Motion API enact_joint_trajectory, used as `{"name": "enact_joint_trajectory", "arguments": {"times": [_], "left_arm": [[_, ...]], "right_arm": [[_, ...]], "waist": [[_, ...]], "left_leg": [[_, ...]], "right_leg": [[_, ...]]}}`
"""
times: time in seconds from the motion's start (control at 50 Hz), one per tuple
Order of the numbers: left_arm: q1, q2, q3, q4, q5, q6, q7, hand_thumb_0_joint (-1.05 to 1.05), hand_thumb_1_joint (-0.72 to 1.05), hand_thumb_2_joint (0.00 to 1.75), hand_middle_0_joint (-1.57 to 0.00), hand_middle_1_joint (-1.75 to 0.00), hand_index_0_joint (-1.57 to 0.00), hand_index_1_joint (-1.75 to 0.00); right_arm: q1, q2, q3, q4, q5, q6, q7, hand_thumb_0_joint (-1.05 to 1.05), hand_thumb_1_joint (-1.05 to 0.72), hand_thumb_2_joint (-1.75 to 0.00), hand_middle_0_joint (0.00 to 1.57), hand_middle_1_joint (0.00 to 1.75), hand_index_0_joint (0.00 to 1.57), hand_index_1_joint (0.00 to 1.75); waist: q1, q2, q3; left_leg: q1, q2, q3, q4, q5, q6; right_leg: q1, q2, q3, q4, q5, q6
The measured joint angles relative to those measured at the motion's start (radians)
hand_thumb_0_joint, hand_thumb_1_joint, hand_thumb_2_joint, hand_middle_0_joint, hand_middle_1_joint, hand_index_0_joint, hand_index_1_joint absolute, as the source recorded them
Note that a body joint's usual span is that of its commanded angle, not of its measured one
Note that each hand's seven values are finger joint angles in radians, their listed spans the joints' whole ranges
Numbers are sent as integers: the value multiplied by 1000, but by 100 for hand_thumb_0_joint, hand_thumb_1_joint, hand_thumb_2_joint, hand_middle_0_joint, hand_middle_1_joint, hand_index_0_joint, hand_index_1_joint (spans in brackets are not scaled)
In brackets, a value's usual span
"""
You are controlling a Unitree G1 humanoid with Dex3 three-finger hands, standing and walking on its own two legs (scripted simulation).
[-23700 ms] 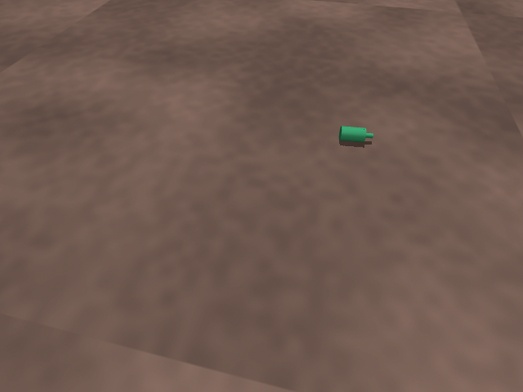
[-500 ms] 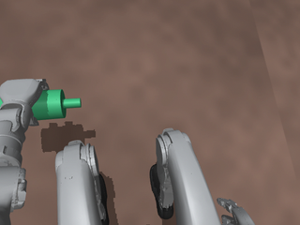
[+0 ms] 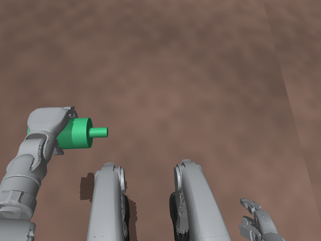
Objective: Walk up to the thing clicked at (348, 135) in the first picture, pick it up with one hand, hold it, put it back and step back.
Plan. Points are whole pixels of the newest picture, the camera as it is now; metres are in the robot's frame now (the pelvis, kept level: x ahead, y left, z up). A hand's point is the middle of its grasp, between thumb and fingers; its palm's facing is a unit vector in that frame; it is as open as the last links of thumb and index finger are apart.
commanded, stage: lift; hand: left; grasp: from above
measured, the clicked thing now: (72, 133) +0.40 +0.23 -0.12
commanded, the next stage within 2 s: hold in 0.96 s
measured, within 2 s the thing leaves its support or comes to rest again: neither
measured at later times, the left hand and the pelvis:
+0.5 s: hand (19, 122) +0.35 +0.25 +0.09, palm faces -0.47 -0.06 -0.88, open 11.3 cm; pelvis +0.04 +0.00 +0.17, yaw +2 degrees
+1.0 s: hand out of the picture +0.36 +0.24 +0.17, palm faces -0.45 -0.06 -0.89, open 11.3 cm; pelvis +0.06 +0.00 +0.25, yaw +2 degrees
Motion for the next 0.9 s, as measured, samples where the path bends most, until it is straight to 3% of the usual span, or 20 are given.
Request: {"name": "enact_joint_trajectory", "arguments": {"times": [0.2,0.58,0.9], "left_arm": [[132,-50,-55,-65,-47,51,-36,0,-22,67,-61,-59,-63,-59],[158,-128,-101,82,-9,20,13,0,-21,64,-61,-58,-63,-58],[186,-161,-117,71,-19,44,31,0,-20,63,-63,-54,-64,-55]], "right_arm": [[18,19,18,24,30,5,-55,0,-91,-90,21,30,20,30],[91,17,12,73,30,-23,-71,0,-91,-90,21,30,20,30],[98,14,3,62,33,-5,-67,1,-91,-90,20,30,20,30]], "waist": [[14,6,-7],[29,-2,44],[41,-9,99]], "left_leg": [[335,2,26,-276,34,-1],[846,2,65,-727,145,-5],[1120,-9,92,-995,229,-7]], "right_leg": [[321,1,16,-274,44,1],[814,3,43,-720,167,-1],[1072,-4,63,-974,250,0]]}}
